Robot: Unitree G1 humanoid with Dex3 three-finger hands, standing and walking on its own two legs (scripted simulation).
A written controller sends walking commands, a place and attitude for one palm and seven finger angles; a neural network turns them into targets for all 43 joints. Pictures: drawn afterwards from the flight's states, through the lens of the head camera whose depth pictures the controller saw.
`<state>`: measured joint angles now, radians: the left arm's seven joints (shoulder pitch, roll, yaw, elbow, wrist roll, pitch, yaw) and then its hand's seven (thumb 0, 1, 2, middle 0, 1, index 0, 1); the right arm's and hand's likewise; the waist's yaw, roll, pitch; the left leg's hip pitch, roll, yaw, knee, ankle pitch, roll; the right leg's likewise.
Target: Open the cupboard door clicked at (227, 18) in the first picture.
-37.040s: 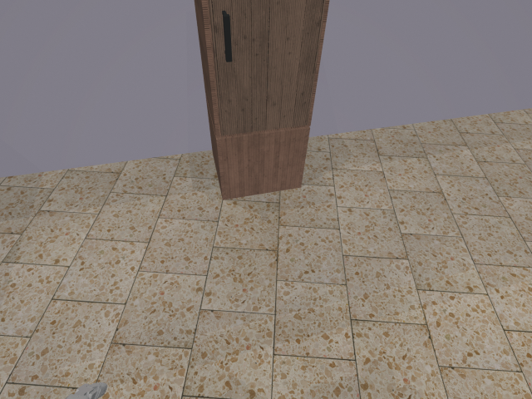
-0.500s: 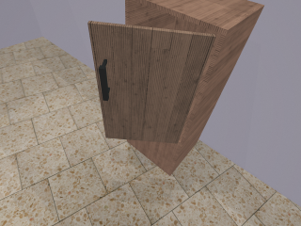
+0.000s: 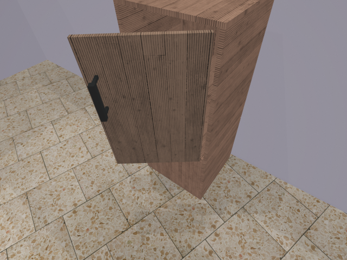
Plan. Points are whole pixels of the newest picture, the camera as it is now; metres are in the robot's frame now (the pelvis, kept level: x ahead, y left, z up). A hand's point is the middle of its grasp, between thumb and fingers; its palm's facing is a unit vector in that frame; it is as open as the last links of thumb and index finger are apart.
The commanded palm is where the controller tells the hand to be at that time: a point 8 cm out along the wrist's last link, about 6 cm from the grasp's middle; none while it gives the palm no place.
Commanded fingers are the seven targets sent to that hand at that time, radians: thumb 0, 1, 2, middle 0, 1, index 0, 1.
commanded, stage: look again from close up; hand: left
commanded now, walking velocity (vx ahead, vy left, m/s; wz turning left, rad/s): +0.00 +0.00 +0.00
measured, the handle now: (100, 99) +0.56 +0.26 +0.06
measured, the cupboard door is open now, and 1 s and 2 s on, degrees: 38 38 38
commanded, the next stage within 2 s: shuffle to correct the standing spot in 0.20 s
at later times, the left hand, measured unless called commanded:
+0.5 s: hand out of the picture -0.05 +0.17 -0.18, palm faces +0.10 -0.98 -0.15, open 7.3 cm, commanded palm none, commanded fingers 0.00 0.90 0.90 -0.20 -0.30 -0.20 -0.30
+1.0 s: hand out of the picture +0.05 +0.22 -0.17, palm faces +0.03 -0.98 -0.21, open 7.2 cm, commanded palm none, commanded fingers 0.00 0.90 0.90 -0.20 -0.30 -0.20 -0.30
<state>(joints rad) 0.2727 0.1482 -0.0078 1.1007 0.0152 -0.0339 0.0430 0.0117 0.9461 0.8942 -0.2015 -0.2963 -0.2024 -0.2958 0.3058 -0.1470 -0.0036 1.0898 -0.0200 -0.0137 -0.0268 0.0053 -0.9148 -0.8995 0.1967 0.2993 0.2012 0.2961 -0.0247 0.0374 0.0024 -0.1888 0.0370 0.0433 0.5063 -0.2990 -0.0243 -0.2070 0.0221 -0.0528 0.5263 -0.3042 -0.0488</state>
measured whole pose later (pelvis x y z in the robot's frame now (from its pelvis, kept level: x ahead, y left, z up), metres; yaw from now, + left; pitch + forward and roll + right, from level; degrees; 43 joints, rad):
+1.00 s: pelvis +0.03 +0.05 +0.00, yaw +0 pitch +0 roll +0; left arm 0.27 0.15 0.02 1.07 0.01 -0.02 0.05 0.02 0.96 0.89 -0.20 -0.30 -0.20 -0.30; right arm 0.33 -0.07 0.02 1.13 -0.02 -0.03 -0.06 0.02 -0.92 -0.90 0.20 0.30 0.20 0.30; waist -0.01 -0.01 0.02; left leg -0.13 -0.02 0.08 0.46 -0.33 0.04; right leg -0.21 -0.01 -0.06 0.53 -0.30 -0.02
